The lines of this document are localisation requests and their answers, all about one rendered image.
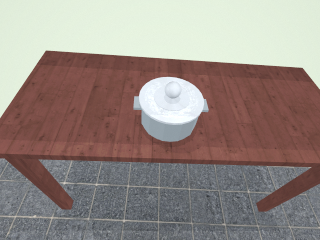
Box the knob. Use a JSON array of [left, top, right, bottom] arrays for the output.
[[164, 81, 182, 99]]

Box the pot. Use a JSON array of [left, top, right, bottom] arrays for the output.
[[133, 96, 209, 142]]

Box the table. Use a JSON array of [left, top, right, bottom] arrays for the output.
[[0, 50, 320, 212]]

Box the lid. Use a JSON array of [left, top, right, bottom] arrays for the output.
[[139, 77, 204, 125]]

